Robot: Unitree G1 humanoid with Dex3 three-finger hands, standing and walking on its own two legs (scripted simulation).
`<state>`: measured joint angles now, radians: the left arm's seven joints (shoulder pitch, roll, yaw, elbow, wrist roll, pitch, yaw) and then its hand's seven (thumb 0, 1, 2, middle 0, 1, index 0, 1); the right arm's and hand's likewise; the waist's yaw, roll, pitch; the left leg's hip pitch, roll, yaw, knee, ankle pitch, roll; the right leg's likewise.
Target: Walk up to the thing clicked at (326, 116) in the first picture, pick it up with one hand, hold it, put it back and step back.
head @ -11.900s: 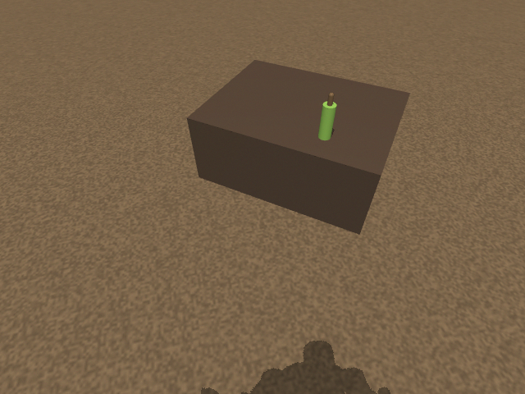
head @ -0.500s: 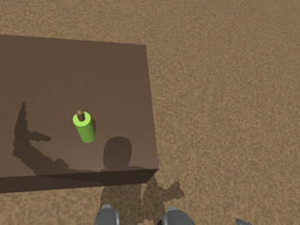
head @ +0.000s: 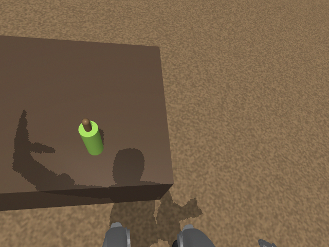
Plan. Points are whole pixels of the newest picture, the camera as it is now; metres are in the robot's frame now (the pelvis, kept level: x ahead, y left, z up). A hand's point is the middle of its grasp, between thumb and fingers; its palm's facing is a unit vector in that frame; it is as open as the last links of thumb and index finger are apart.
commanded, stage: go down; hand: left
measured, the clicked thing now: (91, 136) +0.48 +0.20 -0.20
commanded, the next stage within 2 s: approach in 1.74 s
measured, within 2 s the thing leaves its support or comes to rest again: neither
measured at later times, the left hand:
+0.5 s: hand out of the picture +0.40 +0.40 +0.06, palm faces +0.21 -0.98 -0.01, open 17.2 cm
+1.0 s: hand out of the picture +0.40 +0.40 +0.06, palm faces +0.21 -0.98 +0.01, open 17.1 cm
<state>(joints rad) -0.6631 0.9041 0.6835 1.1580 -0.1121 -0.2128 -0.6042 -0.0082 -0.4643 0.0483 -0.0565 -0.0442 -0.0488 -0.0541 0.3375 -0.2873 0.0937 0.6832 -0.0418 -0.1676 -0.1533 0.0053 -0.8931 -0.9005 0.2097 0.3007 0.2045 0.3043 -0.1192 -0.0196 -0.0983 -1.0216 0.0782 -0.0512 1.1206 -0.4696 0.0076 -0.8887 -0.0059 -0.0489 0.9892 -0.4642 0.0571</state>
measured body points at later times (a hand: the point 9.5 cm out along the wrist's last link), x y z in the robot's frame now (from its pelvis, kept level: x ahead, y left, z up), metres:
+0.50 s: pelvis +0.00 +0.00 -0.01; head +0.14 +0.06 +0.42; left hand +0.38 +0.45 +0.06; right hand +0.07 -0.28 -0.09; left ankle +0.03 +0.11 -0.66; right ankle +0.00 -0.17 -0.66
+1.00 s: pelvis +0.00 +0.00 -0.01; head +0.14 +0.06 +0.41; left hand +0.38 +0.45 +0.06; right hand +0.07 -0.28 -0.09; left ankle +0.03 +0.11 -0.66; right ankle +0.00 -0.17 -0.66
